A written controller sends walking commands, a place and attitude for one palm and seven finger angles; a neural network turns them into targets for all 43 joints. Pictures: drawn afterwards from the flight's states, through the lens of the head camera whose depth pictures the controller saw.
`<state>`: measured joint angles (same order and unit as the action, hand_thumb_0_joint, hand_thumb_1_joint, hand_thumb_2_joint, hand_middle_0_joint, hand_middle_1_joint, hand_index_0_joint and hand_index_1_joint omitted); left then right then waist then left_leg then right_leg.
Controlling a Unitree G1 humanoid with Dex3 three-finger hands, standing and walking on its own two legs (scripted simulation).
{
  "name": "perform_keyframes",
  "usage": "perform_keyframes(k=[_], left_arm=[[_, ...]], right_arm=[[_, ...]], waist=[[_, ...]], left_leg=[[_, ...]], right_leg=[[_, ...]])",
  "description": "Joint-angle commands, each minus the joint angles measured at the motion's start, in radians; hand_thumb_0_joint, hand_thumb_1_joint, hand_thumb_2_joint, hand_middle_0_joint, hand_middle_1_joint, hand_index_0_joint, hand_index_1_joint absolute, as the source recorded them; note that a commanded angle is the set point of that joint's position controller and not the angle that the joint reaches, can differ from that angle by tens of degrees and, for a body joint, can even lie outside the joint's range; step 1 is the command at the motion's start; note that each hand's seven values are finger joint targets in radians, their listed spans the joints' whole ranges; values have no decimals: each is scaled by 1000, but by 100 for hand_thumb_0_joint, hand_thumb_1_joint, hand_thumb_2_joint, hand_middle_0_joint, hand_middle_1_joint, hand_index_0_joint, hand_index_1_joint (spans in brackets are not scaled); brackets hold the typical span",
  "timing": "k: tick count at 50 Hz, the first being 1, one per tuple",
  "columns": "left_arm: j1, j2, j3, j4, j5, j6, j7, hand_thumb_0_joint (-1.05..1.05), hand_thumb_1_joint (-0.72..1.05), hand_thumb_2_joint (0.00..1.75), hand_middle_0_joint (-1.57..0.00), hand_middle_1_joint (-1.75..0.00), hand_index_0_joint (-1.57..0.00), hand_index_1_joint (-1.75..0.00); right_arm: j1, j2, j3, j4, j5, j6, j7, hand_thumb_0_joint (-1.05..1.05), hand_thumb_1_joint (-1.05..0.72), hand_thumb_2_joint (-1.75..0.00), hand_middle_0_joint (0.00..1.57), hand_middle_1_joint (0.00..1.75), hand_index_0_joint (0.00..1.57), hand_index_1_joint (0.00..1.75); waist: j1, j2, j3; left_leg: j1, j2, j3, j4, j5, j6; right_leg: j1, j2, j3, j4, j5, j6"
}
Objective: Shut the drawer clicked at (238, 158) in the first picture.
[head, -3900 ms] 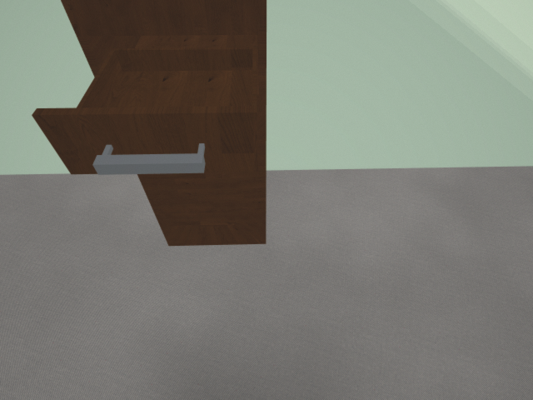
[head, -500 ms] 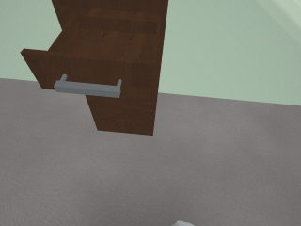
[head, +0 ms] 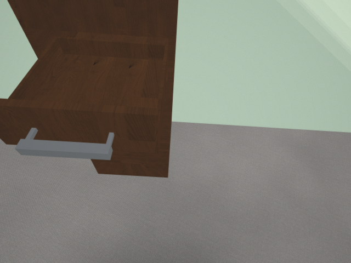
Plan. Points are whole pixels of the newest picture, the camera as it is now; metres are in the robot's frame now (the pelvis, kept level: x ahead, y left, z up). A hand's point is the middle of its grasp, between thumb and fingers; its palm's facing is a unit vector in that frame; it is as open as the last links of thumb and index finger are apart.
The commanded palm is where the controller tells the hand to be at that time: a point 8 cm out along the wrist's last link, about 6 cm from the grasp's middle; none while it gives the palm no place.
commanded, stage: come to a stop and stand still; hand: left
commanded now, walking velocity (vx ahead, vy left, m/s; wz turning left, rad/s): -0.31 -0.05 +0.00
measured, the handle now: (69, 141) +0.34 +0.26 +0.07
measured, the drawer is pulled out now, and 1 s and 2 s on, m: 0.30 0.30 0.30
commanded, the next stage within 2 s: look again from close up in 1.10 s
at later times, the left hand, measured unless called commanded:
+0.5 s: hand out of the picture +0.08 +0.19 -0.19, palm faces +0.10 -0.97 -0.21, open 7.4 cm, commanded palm none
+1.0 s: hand out of the picture +0.03 +0.14 -0.17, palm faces +0.04 -0.98 -0.22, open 7.3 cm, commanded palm none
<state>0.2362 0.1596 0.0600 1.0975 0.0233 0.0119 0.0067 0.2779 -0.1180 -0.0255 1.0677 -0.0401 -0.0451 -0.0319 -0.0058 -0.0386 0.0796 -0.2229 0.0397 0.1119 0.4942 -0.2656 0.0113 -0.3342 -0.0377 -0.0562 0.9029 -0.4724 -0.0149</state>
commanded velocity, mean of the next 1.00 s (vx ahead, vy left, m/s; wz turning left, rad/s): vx -0.07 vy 0.02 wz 0.00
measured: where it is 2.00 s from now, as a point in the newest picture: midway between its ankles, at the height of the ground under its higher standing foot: outside the picture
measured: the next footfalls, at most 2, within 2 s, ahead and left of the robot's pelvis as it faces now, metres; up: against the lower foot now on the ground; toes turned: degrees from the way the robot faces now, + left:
right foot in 0.10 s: +0.08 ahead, -0.14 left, +0.00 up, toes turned -3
right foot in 0.70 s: +0.02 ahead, -0.13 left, +0.00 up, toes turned +0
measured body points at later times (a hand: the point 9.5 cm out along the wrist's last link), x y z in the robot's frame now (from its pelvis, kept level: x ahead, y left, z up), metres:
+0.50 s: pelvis +0.03 +0.00 +0.00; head +0.08 +0.03 +0.44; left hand +0.08 +0.25 -0.17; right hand +0.11 -0.25 -0.14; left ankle +0.04 +0.11 -0.74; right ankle +0.00 -0.13 -0.70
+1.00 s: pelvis +0.01 -0.04 +0.00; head +0.03 -0.04 +0.45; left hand +0.03 +0.19 -0.15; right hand +0.02 -0.27 -0.16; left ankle +0.04 +0.11 -0.74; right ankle -0.02 -0.13 -0.74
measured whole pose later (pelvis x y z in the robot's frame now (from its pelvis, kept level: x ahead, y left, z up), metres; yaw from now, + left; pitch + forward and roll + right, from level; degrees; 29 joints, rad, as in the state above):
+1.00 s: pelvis +0.01 -0.04 +0.00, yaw +1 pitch -2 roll +1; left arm 0.24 0.16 0.02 1.10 0.01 0.00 0.04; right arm 0.24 -0.17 -0.03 1.14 -0.02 0.03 -0.02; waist -0.01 0.00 0.06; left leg -0.18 0.06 0.07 0.40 -0.18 -0.04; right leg -0.10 0.01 -0.02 0.43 -0.30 -0.03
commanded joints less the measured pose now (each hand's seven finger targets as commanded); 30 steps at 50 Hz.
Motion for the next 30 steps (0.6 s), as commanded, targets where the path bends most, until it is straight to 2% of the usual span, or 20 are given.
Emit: perform_keyframes(k=[1,3,4,5,6,7,8,9,10,11,13,16,18,19,20,21,22,24,26,30], left_arm=[[43,15,-9,-50,-12,-23,6,0,90,90,-20,-30,-20,-30],[109,58,-2,-23,-7,-21,13,0,90,90,-20,-30,-20,-30],[112,104,6,-30,-2,-25,20,0,90,90,-20,-30,-20,-30],[80,148,10,-42,-1,-25,23,0,90,90,-20,-30,-20,-30],[47,171,13,-52,-2,-20,21,0,90,90,-20,-30,-20,-30],[25,184,14,-63,-2,-11,20,0,90,90,-20,-30,-20,-30],[14,183,20,-68,-3,-10,25,0,90,90,-20,-30,-20,-30],[18,178,24,-66,-4,-12,31,0,90,90,-20,-30,-20,-30],[31,178,24,-59,-2,-13,37,0,90,90,-20,-30,-20,-30],[38,182,29,-59,1,-12,45,0,90,90,-20,-30,-20,-30],[40,199,45,-68,5,-8,55,0,90,90,-20,-30,-20,-30],[-21,213,57,-100,3,-2,54,0,90,90,-20,-30,-20,-30],[-58,199,52,-112,-7,2,48,0,90,90,-20,-30,-20,-30],[-53,163,44,-125,-13,7,45,0,90,90,-20,-30,-20,-30],[-26,102,32,-137,-9,19,44,0,90,90,-20,-30,-20,-30],[-38,92,26,-140,-13,29,46,0,90,90,-20,-30,-20,-30],[-44,99,30,-137,-7,37,45,0,90,90,-20,-30,-20,-30],[-49,102,35,-121,1,48,32,0,90,90,-20,-30,-20,-30],[-32,96,26,-116,0,39,26,0,90,90,-20,-30,-20,-30],[-25,86,2,-114,-3,18,20,0,90,90,-20,-30,-20,-30]], right_arm=[[55,-152,-17,0,12,4,-26,0,-90,-90,20,30,20,30],[38,-150,-28,1,29,22,-23,0,-90,-90,20,30,20,30],[41,-128,-32,-9,38,31,-18,0,-90,-90,20,30,20,30],[56,-114,-32,-15,41,44,-10,0,-90,-90,20,30,20,30],[68,-105,-37,-6,41,54,-4,0,-90,-90,20,30,20,30],[76,-95,-41,-3,39,63,1,0,-90,-90,20,30,20,30],[72,-90,-46,0,35,76,-3,0,-90,-90,20,30,20,30],[62,-97,-48,-4,32,83,-5,0,-90,-90,20,30,20,30],[46,-99,-50,-17,32,87,-5,0,-90,-90,20,30,20,30],[24,-109,-52,-25,32,88,-6,0,-90,-90,20,30,20,30],[-31,-117,-55,-46,37,88,-6,0,-90,-90,20,30,20,30],[-20,-119,-55,-47,40,83,2,0,-90,-90,20,30,20,30],[26,-125,-55,-31,33,78,6,0,-90,-90,20,30,20,30],[35,-166,-61,-33,23,71,4,0,-90,-90,20,30,20,30],[30,-229,-73,-52,14,67,4,0,-90,-90,20,30,20,30],[4,-261,-79,-71,6,74,-3,0,-90,-90,20,30,20,30],[-24,-247,-67,-83,3,72,-5,0,-90,-90,20,30,20,30],[-90,-219,-54,-104,2,71,-14,0,-90,-90,20,30,20,30],[-100,-209,-45,-106,2,66,-15,0,-90,-90,20,30,20,30],[-53,-221,-50,-86,11,55,-11,0,-90,-90,20,30,20,30]], waist=[[16,154,-62],[36,104,-94],[28,16,-87],[4,-36,-87],[-7,-13,-69],[-15,13,-50],[-11,-88,-60],[1,-171,-60],[15,-250,-60],[33,-236,-64],[52,-186,-104],[27,-131,-165],[-11,-98,-171],[-13,9,-176],[-5,238,-173],[-23,291,-137],[-22,218,-100],[9,241,-8],[19,219,-11],[-6,199,-107]], left_leg=[[91,217,-132,-134,631,111],[76,154,-97,-53,462,46],[17,94,-67,-17,283,-1],[-20,58,-50,-16,146,-28],[-4,28,-41,6,65,-41],[19,9,-43,35,65,-39],[31,16,-34,93,89,-42],[-12,4,-31,165,3,-49],[-74,-9,-42,216,-164,-54],[-144,-17,-58,276,-261,-55],[-206,-17,-91,311,-313,-59],[-133,-17,-84,126,-170,-68],[38,-11,-60,-71,100,-66],[157,73,-116,-123,319,-37],[159,266,-334,-160,530,48],[69,344,-376,-192,617,164],[-3,332,-315,-201,459,196],[-53,260,-269,-215,343,164],[6,232,-227,-193,393,153],[154,222,-209,-157,467,146]], right_leg=[[65,-15,0,-285,112,21],[165,-14,9,-482,381,20],[188,-82,127,-491,606,-8],[202,-170,173,-466,794,-55],[156,-231,176,-454,848,-93],[108,-229,146,-444,826,-89],[111,-217,158,-446,868,-90],[159,-233,166,-453,1004,-108],[209,-258,178,-464,1143,-139],[278,-295,210,-458,1273,-168],[376,-322,217,-441,1342,-195],[393,-282,162,-402,1193,-157],[266,-230,116,-361,931,-93],[143,-164,60,-320,675,-37],[27,-42,-24,-222,155,27],[8,15,35,-37,-146,34],[24,12,93,92,-149,15],[-45,15,111,146,-62,13],[-61,19,95,96,-31,21],[15,19,30,-196,-5,31]])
